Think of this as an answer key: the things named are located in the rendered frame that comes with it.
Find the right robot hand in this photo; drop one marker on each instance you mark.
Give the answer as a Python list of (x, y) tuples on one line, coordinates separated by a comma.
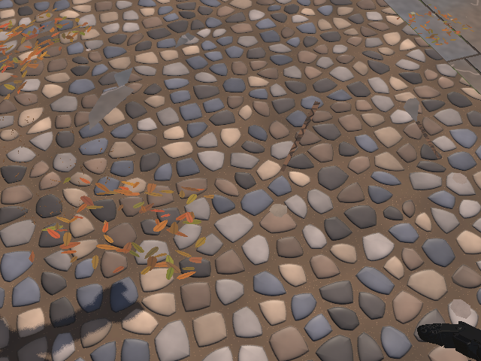
[(465, 338)]

